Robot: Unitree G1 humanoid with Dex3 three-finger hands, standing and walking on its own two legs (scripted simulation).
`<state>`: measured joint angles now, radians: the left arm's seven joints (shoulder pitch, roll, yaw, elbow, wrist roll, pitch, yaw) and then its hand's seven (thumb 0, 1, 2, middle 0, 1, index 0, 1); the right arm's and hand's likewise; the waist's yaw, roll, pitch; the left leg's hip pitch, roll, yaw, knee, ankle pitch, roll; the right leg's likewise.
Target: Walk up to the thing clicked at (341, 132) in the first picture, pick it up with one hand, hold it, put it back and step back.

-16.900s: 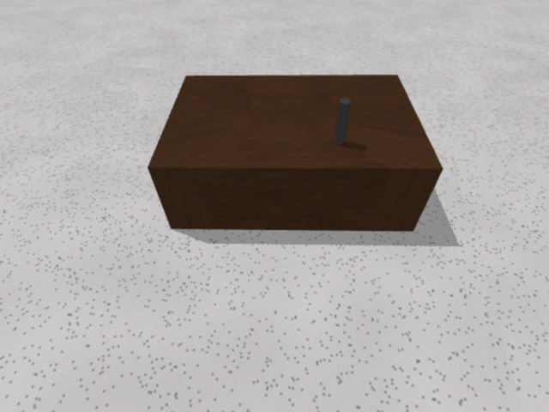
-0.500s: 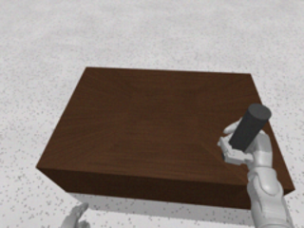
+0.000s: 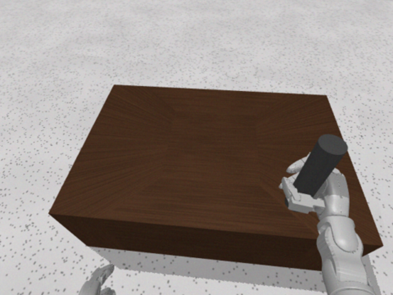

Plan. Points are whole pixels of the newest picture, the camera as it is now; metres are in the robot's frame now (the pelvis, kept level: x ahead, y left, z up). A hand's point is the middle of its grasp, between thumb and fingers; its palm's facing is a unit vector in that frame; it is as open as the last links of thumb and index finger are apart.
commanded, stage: hold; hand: right
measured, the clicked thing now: (310, 178) +0.34 -0.18 +0.08
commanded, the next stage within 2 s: crouch in 1.18 s
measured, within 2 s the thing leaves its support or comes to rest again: neither
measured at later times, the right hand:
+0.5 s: hand (297, 188) +0.33 -0.16 +0.05, palm faces +0.07 +1.00 +0.01, open 5.6 cm
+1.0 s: hand (295, 187) +0.34 -0.16 +0.05, palm faces +0.07 +1.00 +0.01, open 5.6 cm
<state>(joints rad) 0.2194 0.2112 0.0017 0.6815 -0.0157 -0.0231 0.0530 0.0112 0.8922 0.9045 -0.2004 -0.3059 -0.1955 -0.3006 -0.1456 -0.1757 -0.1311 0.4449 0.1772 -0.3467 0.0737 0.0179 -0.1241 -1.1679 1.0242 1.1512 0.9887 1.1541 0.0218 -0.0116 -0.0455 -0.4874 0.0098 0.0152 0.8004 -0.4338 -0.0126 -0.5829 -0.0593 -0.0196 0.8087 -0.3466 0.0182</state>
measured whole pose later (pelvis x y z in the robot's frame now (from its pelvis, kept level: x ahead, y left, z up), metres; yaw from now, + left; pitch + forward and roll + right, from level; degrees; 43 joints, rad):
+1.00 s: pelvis +0.00 +0.00 +0.00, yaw +0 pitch +7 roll +1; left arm 0.21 0.21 0.00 0.68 -0.01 -0.03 0.06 0.01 0.90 0.90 -0.20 -0.30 -0.20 -0.30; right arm -0.17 -0.18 -0.13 0.48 0.18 -0.37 0.07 0.02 -0.12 -1.17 1.02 1.15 0.99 1.16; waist 0.02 -0.01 -0.04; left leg -0.51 0.01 0.01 0.81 -0.44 -0.01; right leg -0.60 -0.06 -0.02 0.82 -0.35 0.02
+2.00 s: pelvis -0.03 +0.00 -0.12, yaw +2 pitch +27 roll +3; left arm 0.25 0.24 -0.02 0.66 0.05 0.01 -0.02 0.01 0.89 0.91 -0.20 -0.31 -0.20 -0.30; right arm -0.72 -0.38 -0.39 1.08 0.12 -0.55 0.17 0.02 -0.11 -1.18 1.03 1.15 0.99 1.16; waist 0.13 -0.03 -0.16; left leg -1.25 -0.02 0.03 1.40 -0.62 -0.01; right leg -1.36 -0.09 0.03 1.41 -0.52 0.02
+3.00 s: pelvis -0.05 -0.01 -0.22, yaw +6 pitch +36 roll +6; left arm 0.24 0.25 -0.05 0.63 0.08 0.04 -0.04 0.00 0.89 0.91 -0.20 -0.30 -0.19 -0.30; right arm -1.02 -0.58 -0.47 1.20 0.02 -0.46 0.15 0.01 -0.11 -1.18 1.03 1.15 0.99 1.16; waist 0.21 -0.04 -0.17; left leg -1.70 -0.04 0.05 1.76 -0.70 -0.02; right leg -1.84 -0.10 0.09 1.78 -0.59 0.01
